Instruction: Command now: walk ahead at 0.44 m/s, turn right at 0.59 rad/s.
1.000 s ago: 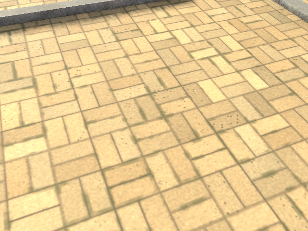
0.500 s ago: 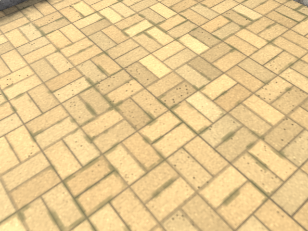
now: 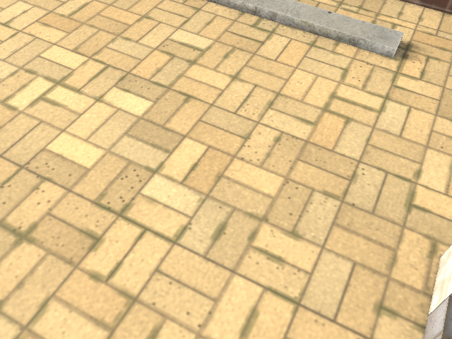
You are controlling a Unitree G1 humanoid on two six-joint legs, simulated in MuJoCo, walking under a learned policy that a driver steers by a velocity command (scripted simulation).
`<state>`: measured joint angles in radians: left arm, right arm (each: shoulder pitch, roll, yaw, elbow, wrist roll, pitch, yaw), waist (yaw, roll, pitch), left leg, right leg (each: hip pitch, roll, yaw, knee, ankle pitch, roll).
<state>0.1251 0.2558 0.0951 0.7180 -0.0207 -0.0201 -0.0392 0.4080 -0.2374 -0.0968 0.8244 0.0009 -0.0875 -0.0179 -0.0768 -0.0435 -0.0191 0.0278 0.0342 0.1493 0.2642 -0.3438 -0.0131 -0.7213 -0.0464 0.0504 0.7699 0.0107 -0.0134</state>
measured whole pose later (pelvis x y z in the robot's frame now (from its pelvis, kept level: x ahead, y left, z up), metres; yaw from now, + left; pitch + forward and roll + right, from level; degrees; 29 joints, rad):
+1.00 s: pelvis +0.29 -0.03 +0.00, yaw +20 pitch +4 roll -1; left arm 0.09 0.28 0.08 0.80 -0.01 0.02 0.03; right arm 0.17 -0.31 -0.08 0.57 0.00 0.03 -0.02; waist -0.02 0.01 0.03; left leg -0.41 -0.10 -0.16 0.50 -0.15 0.05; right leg -0.44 0.02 0.12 0.73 -0.36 0.06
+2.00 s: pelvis +0.29 -0.02 +0.00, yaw +36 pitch -1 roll +0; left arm 0.19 0.26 0.03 0.90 0.01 0.00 0.01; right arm 0.16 -0.25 -0.04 0.75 -0.01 0.03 -0.01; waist 0.01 0.01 0.04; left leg -0.21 -0.03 -0.04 0.51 -0.28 0.01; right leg -0.18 -0.03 0.01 0.51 -0.30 0.03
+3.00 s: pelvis +0.56 +0.14 +0.00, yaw +37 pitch +0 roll -1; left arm 0.14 0.26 0.04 0.88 0.00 -0.09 -0.04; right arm 0.31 -0.27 -0.04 0.93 0.03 -0.10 -0.01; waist 0.00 0.03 0.06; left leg -0.39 0.05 -0.05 1.19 -0.34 0.05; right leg -0.32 0.06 -0.06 0.45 -0.13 -0.08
